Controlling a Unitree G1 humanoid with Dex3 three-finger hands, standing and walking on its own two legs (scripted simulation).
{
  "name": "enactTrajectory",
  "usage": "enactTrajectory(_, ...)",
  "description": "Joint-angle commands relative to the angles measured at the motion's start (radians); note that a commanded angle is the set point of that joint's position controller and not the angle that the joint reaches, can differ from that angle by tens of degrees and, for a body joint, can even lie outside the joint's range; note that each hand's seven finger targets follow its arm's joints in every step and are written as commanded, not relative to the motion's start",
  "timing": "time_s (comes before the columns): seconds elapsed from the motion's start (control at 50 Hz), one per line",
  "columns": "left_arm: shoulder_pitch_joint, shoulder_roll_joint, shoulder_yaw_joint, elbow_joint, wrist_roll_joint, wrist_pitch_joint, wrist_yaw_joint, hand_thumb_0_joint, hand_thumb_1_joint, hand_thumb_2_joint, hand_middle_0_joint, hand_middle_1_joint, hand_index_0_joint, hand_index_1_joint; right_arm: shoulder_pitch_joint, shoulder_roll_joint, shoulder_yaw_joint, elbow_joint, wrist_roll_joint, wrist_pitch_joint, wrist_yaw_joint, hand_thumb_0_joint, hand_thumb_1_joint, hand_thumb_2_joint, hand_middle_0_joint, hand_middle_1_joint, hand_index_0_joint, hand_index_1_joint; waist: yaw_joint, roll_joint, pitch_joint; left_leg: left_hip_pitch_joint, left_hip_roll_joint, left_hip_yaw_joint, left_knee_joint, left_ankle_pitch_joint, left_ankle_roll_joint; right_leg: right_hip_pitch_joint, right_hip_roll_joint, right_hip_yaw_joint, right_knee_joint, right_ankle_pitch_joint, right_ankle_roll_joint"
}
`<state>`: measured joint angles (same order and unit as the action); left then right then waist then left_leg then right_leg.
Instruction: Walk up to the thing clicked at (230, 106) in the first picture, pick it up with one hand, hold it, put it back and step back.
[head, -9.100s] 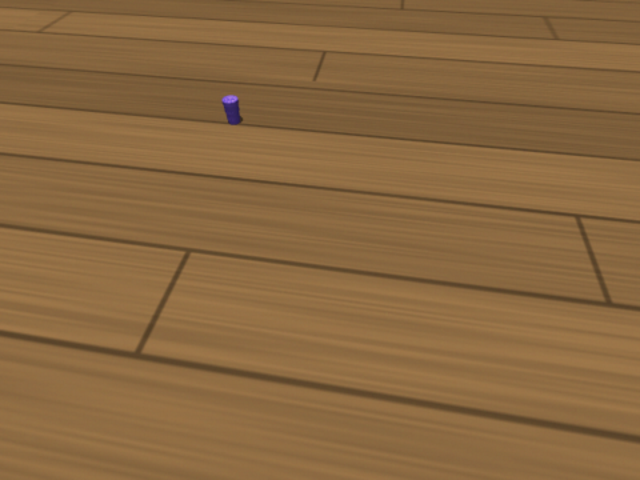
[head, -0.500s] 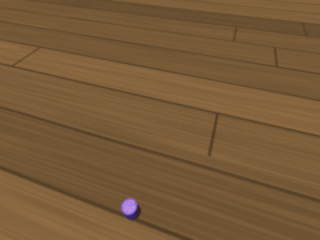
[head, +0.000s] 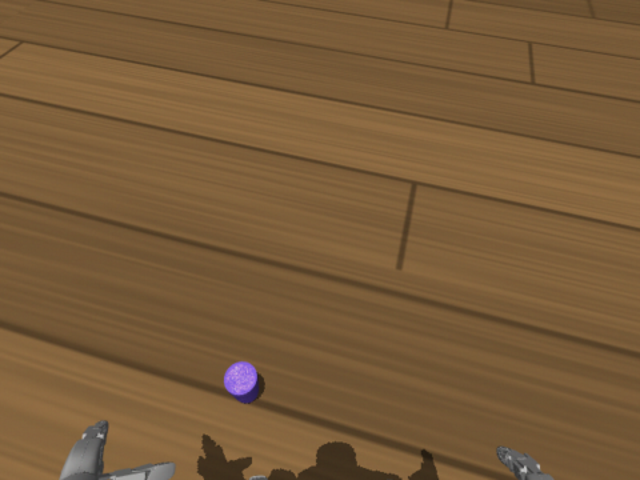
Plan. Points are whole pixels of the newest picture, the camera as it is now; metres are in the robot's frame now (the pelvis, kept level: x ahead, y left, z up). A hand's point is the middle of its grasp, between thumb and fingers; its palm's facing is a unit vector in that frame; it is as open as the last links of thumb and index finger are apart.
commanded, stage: go down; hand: left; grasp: from the side
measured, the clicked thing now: (244, 385) +0.42 +0.21 -0.68
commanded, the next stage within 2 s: none
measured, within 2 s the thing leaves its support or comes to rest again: neither
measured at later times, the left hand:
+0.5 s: hand out of the picture +0.15 +0.29 -0.18, palm faces +0.12 -0.94 -0.32, open 17.5 cm
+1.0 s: hand (115, 456) +0.20 +0.33 -0.24, palm faces +0.19 -0.94 -0.27, open 17.4 cm
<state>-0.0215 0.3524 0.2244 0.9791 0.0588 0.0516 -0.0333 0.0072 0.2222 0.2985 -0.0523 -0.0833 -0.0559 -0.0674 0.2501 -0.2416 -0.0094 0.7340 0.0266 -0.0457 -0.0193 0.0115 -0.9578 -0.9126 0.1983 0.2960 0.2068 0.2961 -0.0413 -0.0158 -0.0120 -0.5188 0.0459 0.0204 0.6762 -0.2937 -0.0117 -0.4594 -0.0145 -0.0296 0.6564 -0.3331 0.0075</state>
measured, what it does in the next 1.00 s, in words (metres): lowers itself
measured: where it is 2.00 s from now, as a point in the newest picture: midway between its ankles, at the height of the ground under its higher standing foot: outside the picture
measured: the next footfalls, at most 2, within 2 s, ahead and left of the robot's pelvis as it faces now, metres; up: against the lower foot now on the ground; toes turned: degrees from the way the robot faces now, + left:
none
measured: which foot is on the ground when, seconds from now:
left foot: down 0.00-1.00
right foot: down 0.00-1.00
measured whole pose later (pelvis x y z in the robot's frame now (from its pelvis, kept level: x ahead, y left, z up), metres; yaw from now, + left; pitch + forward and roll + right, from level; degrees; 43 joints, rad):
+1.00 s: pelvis -0.03 +0.00 -0.14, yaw -1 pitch +25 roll -3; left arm 0.05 0.47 0.45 0.62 -0.08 -0.08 -0.24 -0.01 -0.53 0.03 -0.08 -0.06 -0.08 -0.05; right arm 0.17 -0.28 0.00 0.57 -0.01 -0.22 -0.07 0.01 -0.95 -0.91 0.20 0.30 0.21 0.30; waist -0.03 -0.02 -0.16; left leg -1.34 0.05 -0.04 1.47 -0.58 -0.01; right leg -1.25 -0.02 -0.05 1.44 -0.63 0.01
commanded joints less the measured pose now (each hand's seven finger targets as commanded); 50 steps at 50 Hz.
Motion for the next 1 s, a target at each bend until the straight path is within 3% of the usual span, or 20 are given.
enactTrajectory(0.0,0.044,0.22,0.074,-0.174,0.0,0.005,-0.004,0.0,-0.339,0.064,-0.058,-0.068,-0.065,-0.061,-0.026,-0.177,-0.073,-0.177,-0.003,-0.061,-0.011,0.0,-0.911,-0.901,0.199,0.3,0.199,0.3,0.038,0.057,-0.204,0.017,-0.041,-0.001,0.028,0.103,0.017,-0.037,0.025,-0.008,0.018,0.098,-0.031)
enactTrajectory(0.04,0.066,0.215,0.08,-0.258,-0.009,0.009,-0.014,0.0,-0.416,0.068,-0.061,-0.09,-0.068,-0.084,-0.014,-0.178,-0.076,-0.203,-0.003,-0.075,-0.016,0.0,-0.907,-0.899,0.199,0.3,0.199,0.3,0.027,0.077,-0.237,-0.003,-0.035,-0.006,0.064,0.075,0.019,-0.082,0.027,-0.007,0.06,0.072,-0.03)
enactTrajectory(0.06,0.109,0.236,0.108,-0.259,-0.009,0.016,-0.013,0.0,-0.447,0.052,-0.069,-0.092,-0.077,-0.084,-0.011,-0.178,-0.077,-0.209,-0.004,-0.08,-0.02,0.0,-0.894,-0.895,0.199,0.3,0.199,0.3,0.031,0.073,-0.255,-0.015,-0.034,-0.009,0.08,0.077,0.019,-0.089,0.026,-0.009,0.081,0.075,-0.029)
enactTrajectory(0.08,0.077,0.218,0.083,-0.351,-0.013,0.014,-0.018,0.0,-0.483,0.029,-0.074,-0.082,-0.082,-0.075,-0.008,-0.172,-0.079,-0.219,-0.005,-0.087,-0.024,0.0,-0.896,-0.895,0.199,0.3,0.199,0.3,0.024,0.081,-0.285,-0.016,-0.032,-0.01,0.103,0.099,0.019,-0.1,0.026,-0.008,0.099,0.099,-0.027)
enactTrajectory(0.14,0.142,0.196,0.084,-0.421,-0.023,0.039,-0.022,0.0,-0.572,0.01,-0.083,-0.072,-0.085,-0.071,0.005,-0.171,-0.081,-0.23,-0.006,-0.105,-0.036,0.0,-0.896,-0.895,0.199,0.3,0.199,0.3,0.013,0.085,-0.295,-0.029,-0.021,-0.022,0.138,0.106,0.018,-0.147,0.029,-0.011,0.145,0.099,-0.027)
enactTrajectory(0.18,0.163,0.216,0.099,-0.489,-0.025,0.058,-0.019,0.0,-0.586,0.012,-0.085,-0.074,-0.086,-0.073,0.0,-0.171,-0.08,-0.239,-0.007,-0.113,-0.043,0.0,-0.895,-0.895,0.199,0.3,0.199,0.3,0.02,0.108,-0.31,-0.035,-0.016,-0.03,0.157,0.115,0.016,-0.166,0.03,-0.015,0.17,0.096,-0.028)
enactTrajectory(0.24,0.201,0.208,0.095,-0.545,-0.029,0.095,-0.021,0.0,-0.607,0.0,-0.086,-0.062,-0.089,-0.059,-0.007,-0.168,-0.074,-0.256,-0.01,-0.124,-0.057,0.0,-0.878,-0.89,0.199,0.3,0.199,0.3,0.005,0.092,-0.292,-0.074,-0.016,-0.032,0.189,0.092,0.018,-0.196,0.028,-0.016,0.19,0.082,-0.023)
enactTrajectory(0.28,0.228,0.222,0.118,-0.573,-0.032,0.115,-0.018,0.0,-0.611,0.0,-0.086,-0.06,-0.087,-0.059,-0.004,-0.167,-0.072,-0.259,-0.012,-0.13,-0.064,0.0,-0.89,-0.893,0.199,0.3,0.199,0.3,0.007,0.096,-0.305,-0.085,-0.014,-0.037,0.205,0.102,0.018,-0.209,0.03,-0.018,0.207,0.088,-0.024)
enactTrajectory(0.3,0.245,0.198,0.093,-0.595,-0.033,0.126,-0.022,0.0,-0.6,0.0,-0.088,-0.055,-0.088,-0.055,-0.011,-0.163,-0.068,-0.271,-0.011,-0.133,-0.066,0.0,-0.9,-0.896,0.199,0.3,0.199,0.3,0.005,0.109,-0.292,-0.089,-0.013,-0.04,0.205,0.09,0.016,-0.223,0.029,-0.019,0.215,0.071,-0.025)
enactTrajectory(0.34,0.254,0.219,0.12,-0.625,-0.037,0.142,-0.024,0.0,-0.599,0.0,-0.089,-0.052,-0.089,-0.052,-0.01,-0.163,-0.066,-0.272,-0.015,-0.139,-0.071,0.0,-0.896,-0.895,0.199,0.3,0.199,0.3,0.004,0.123,-0.284,-0.108,-0.011,-0.048,0.213,0.069,0.014,-0.246,0.03,-0.024,0.23,0.05,-0.025)
enactTrajectory(0.38,0.285,0.207,0.115,-0.645,-0.039,0.158,-0.028,0.0,-0.595,0.0,-0.088,-0.05,-0.089,-0.051,-0.012,-0.154,-0.06,-0.282,-0.014,-0.147,-0.077,0.0,-0.908,-0.898,0.199,0.3,0.199,0.3,0.001,0.112,-0.285,-0.131,-0.013,-0.046,0.232,0.056,0.018,-0.256,0.026,-0.021,0.234,0.043,-0.025)
enactTrajectory(0.5,0.312,0.206,0.142,-0.687,-0.056,0.162,-0.043,0.0,-0.606,0.0,-0.09,-0.045,-0.09,-0.045,-0.014,-0.145,-0.058,-0.302,-0.022,-0.17,-0.085,0.0,-0.912,-0.899,0.199,0.3,0.199,0.3,0.0,0.103,-0.306,-0.184,-0.014,-0.046,0.298,0.084,0.022,-0.3,0.027,-0.022,0.285,0.069,-0.023)
enactTrajectory(0.7,0.387,0.226,0.204,-0.72,-0.094,0.078,-0.089,0.0,-0.544,0.0,-0.083,-0.017,-0.078,-0.022,-0.019,-0.15,-0.064,-0.319,-0.027,-0.191,-0.072,0.0,-0.934,-0.906,0.199,0.3,0.199,0.3,0.027,0.125,-0.387,-0.244,-0.011,-0.062,0.381,0.11,0.02,-0.391,0.028,-0.023,0.399,0.06,-0.029)
enactTrajectory(0.78,0.251,0.251,0.232,-0.656,-0.106,0.015,-0.099,0.0,-0.555,0.0,-0.082,-0.013,-0.079,-0.017,-0.033,-0.156,-0.064,-0.302,-0.029,-0.199,-0.069,0.0,-0.951,-0.91,0.199,0.3,0.199,0.3,0.002,0.093,-0.354,-0.363,-0.012,-0.062,0.452,0.011,0.027,-0.491,0.025,-0.017,0.456,-0.005,-0.026)
enactTrajectory(0.84,0.104,0.298,0.264,-0.604,-0.13,-0.08,-0.136,0.0,-0.556,0.006,-0.079,-0.039,-0.081,-0.038,-0.044,-0.172,-0.065,-0.286,-0.03,-0.213,-0.067,0.0,-0.959,-0.911,0.199,0.3,0.199,0.3,-0.007,0.09,-0.355,-0.463,-0.017,-0.058,0.523,-0.089,0.032,-0.598,0.022,-0.004,0.523,-0.085,-0.027)
enactTrajectory(0.88,0.034,0.347,0.304,-0.553,-0.143,-0.153,-0.171,0.0,-0.526,0.055,-0.069,-0.084,-0.071,-0.081,-0.05,-0.185,-0.066,-0.274,-0.028,-0.217,-0.066,0.0,-0.952,-0.909,0.199,0.3,0.199,0.3,0.007,0.103,-0.409,-0.502,-0.016,-0.065,0.571,-0.105,0.031,-0.661,0.02,0.003,0.588,-0.107,-0.032)
enactTrajectory(0.94,-0.035,0.383,0.322,-0.49,-0.152,-0.238,-0.223,0.0,-0.533,0.078,-0.064,-0.101,-0.062,-0.102,-0.044,-0.204,-0.064,-0.26,-0.032,-0.217,-0.064,0.0,-0.927,-0.905,0.199,0.3,0.199,0.3,0.016,0.135,-0.488,-0.516,-0.01,-0.076,0.634,-0.089,0.026,-0.742,0.018,0.009,0.661,-0.107,-0.035)
enactTrajectory(0.98,-0.067,0.448,0.382,-0.447,-0.162,-0.276,-0.248,0.0,-0.534,0.074,-0.062,-0.096,-0.057,-0.097,-0.049,-0.219,-0.062,-0.251,-0.034,-0.211,-0.059,0.0,-0.919,-0.903,0.199,0.3,0.199,0.3,0.047,0.175,-0.529,-0.535,-0.007,-0.092,0.66,-0.112,0.019,-0.8,0.017,0.006,0.712,-0.134,-0.038)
